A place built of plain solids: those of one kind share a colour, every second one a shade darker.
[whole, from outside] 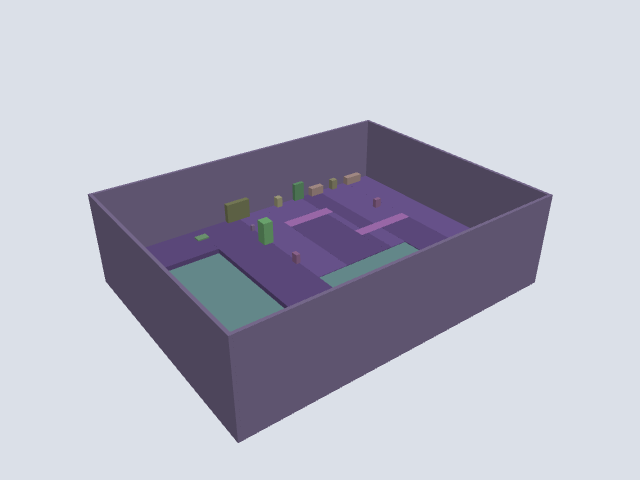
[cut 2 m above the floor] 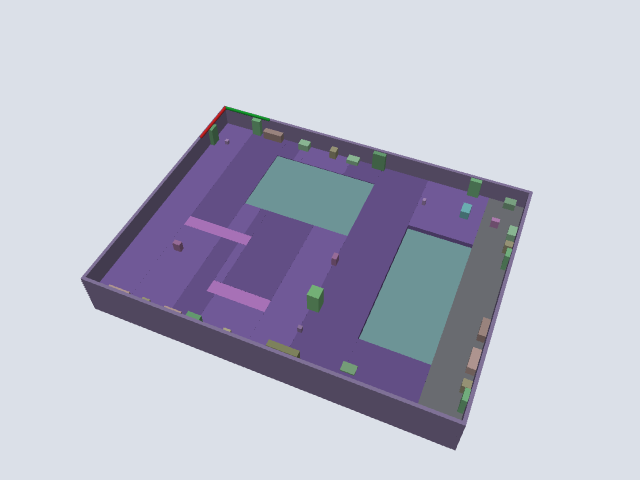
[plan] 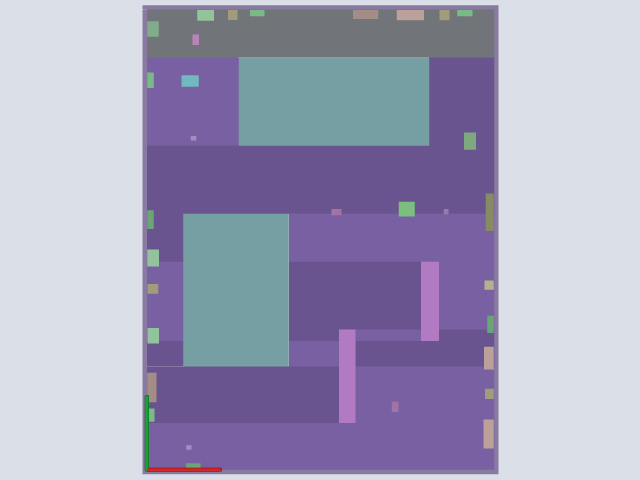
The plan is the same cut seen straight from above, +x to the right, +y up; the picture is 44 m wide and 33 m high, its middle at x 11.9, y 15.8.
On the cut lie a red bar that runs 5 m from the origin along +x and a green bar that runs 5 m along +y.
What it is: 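A vehicle workshop, tram depot or goods shed with inspection pits, wash bays, truck wells or a traverser pit in its floor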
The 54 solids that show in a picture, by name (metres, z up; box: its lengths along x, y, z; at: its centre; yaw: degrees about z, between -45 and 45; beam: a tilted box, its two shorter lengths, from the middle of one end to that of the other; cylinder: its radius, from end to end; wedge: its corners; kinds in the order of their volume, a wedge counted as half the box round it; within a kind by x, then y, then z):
{
 "floor_1": {"box": [2.5, 1.75, 2.4], "at": [1.25, 7.99, -1.2]},
 "floor_2": {"box": [2.5, 0.79, 2.4], "at": [1.25, 9.26, -1.2]},
 "floor_3": {"box": [2.5, 4.66, 2.4], "at": [1.25, 11.98, -1.2]},
 "floor_4": {"box": [2.5, 3.29, 2.4], "at": [1.25, 15.96, -1.2]},
 "floor_5": {"box": [6.32, 6.06, 2.4], "at": [3.16, 25.31, -1.2]},
 "floor_6": {"box": [13.21, 3.89, 2.4], "at": [6.61, 5.17, -1.2]},
 "floor_7": {"box": [3.45, 1.75, 2.4], "at": [11.48, 7.99, -1.2]},
 "floor_8": {"box": [3.45, 0.79, 2.4], "at": [11.48, 9.26, -1.2]},
 "floor_9": {"box": [23.88, 3.22, 2.4], "at": [11.94, 1.61, -1.2]},
 "floor_10": {"box": [23.88, 4.68, 2.4], "at": [11.94, 19.94, -1.2]},
 "floor_11": {"box": [9.09, 4.66, 2.4], "at": [14.3, 11.98, -1.2]},
 "floor_12": {"box": [4.51, 0.79, 2.4], "at": [16.59, 9.26, -1.2]},
 "floor_13": {"box": [14.12, 3.29, 2.4], "at": [16.82, 15.96, -1.2]},
 "floor_14": {"box": [9.54, 3.89, 2.4], "at": [19.11, 5.17, -1.2]},
 "floor_15": {"box": [9.54, 1.75, 2.4], "at": [19.11, 7.99, -1.2]},
 "floor_16": {"box": [4.47, 6.06, 2.4], "at": [21.64, 25.31, -1.2]},
 "floor_17": {"box": [3.8, 0.79, 2.4], "at": [21.98, 9.26, -1.2]},
 "floor_18": {"box": [3.8, 4.66, 2.4], "at": [21.98, 11.98, -1.2]},
 "bay_floor_1": {"box": [7.26, 10.49, 2.33], "at": [6.13, 12.36, -1.24]},
 "bay_floor_2": {"box": [13.09, 6.06, 1.92], "at": [12.87, 25.31, -1.44]},
 "wall_1": {"box": [0.3, 31.64, 9.14], "at": [-0.15, 15.82, 2.17]},
 "wall_2": {"box": [24.48, 0.3, 9.14], "at": [11.94, -0.15, 2.17]},
 "wall_3": {"box": [24.48, 0.3, 9.14], "at": [11.94, 31.79, 2.17]},
 "wall_4": {"box": [0.3, 31.64, 9.14], "at": [24.03, 15.82, 2.17]},
 "bay_cover_1": {"box": [1.13, 6.43, 2.4], "at": [13.78, 6.43, -1.2]},
 "bay_cover_2": {"box": [1.23, 5.45, 2.4], "at": [19.46, 11.59, -1.2]},
 "cupboard_1": {"box": [0.44, 1.07, 2.01], "at": [0.25, 26.79, 0.95]},
 "cupboard_2": {"box": [0.45, 1.28, 1.97], "at": [0.26, 17.2, 0.94]},
 "cupboard_3": {"box": [0.49, 0.91, 1.9], "at": [0.28, 3.75, 0.9]},
 "cupboard_4": {"box": [1.01, 0.43, 2.01], "at": [3.19, 0.24, 0.95]},
 "cupboard_5": {"box": [0.99, 0.42, 1.9], "at": [7.58, 31.4, 0.9]},
 "cupboard_6": {"box": [1.05, 0.43, 2.03], "at": [21.86, 31.39, 0.96]},
 "cupboard_7": {"box": [0.45, 1.19, 1.95], "at": [23.62, 10.01, 0.93]},
 "bench_1": {"box": [0.64, 2.03, 0.95], "at": [0.35, 5.66, 0.42]},
 "bench_2": {"box": [1.73, 0.62, 0.97], "at": [15.04, 31.3, 0.43]},
 "bench_3": {"box": [1.88, 0.71, 0.97], "at": [18.11, 31.25, 0.43]},
 "bench_4": {"box": [0.71, 2.0, 0.9], "at": [23.5, 2.47, 0.4]},
 "bench_5": {"box": [0.67, 1.58, 0.96], "at": [23.52, 7.68, 0.43]},
 "rack_1": {"box": [0.56, 2.58, 2.06], "at": [23.57, 17.71, 0.98]},
 "lift_1": {"box": [1.1, 1.02, 2.36], "at": [17.86, 17.92, 1.13]},
 "crates_1": {"box": [0.78, 1.06, 0.79], "at": [0.42, 30.31, 0.34]},
 "crates_2": {"box": [0.8, 1.08, 0.8], "at": [0.43, 9.22, 0.35]},
 "crates_3": {"box": [0.8, 1.18, 0.55], "at": [0.43, 14.56, 0.23]},
 "crates_4": {"box": [1.15, 0.73, 0.88], "at": [4.04, 31.25, 0.39]},
 "bin_1": {"box": [0.75, 0.67, 1.01], "at": [0.41, 12.44, 0.46]},
 "bin_2": {"box": [0.65, 0.69, 1.14], "at": [5.91, 31.27, 0.52]},
 "bin_3": {"box": [0.69, 0.7, 1.11], "at": [20.45, 31.26, 0.51]},
 "bin_4": {"box": [0.64, 0.64, 1.1], "at": [23.53, 12.7, 0.5]},
 "bin_5": {"box": [0.61, 0.7, 1.12], "at": [23.55, 5.22, 0.51]},
 "trolley_1": {"box": [0.45, 0.73, 0.91], "at": [3.37, 29.57, 0.41]},
 "trolley_2": {"box": [0.69, 0.44, 0.99], "at": [13.04, 17.72, 0.45]},
 "trolley_3": {"box": [0.45, 0.71, 0.98], "at": [17.07, 4.33, 0.44]},
 "stack_1": {"box": [1.18, 0.8, 0.91], "at": [2.97, 26.73, 0.41]},
 "pallet_1": {"box": [0.82, 1.19, 0.2], "at": [22.21, 22.59, 0.05]}
}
